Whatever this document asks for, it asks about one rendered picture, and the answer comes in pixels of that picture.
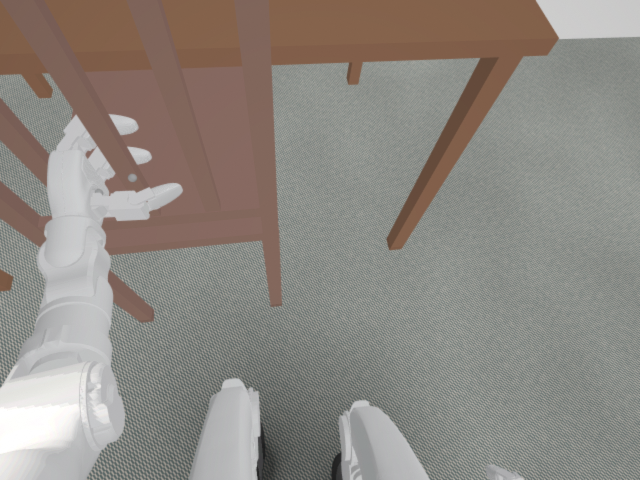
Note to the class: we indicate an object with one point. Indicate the robot left thigh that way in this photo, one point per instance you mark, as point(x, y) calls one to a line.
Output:
point(224, 448)

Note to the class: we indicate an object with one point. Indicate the table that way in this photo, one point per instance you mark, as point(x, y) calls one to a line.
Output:
point(104, 37)

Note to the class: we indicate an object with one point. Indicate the robot left forearm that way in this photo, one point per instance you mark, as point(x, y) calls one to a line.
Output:
point(75, 315)

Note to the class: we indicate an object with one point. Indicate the robot left hand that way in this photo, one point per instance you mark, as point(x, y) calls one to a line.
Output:
point(72, 178)

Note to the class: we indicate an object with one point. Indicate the chair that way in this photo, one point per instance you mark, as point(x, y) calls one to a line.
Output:
point(211, 130)

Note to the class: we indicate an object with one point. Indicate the robot left upper arm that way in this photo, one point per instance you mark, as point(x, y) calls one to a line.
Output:
point(54, 424)

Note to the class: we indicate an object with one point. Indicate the right robot shin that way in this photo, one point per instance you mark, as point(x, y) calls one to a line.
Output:
point(352, 472)

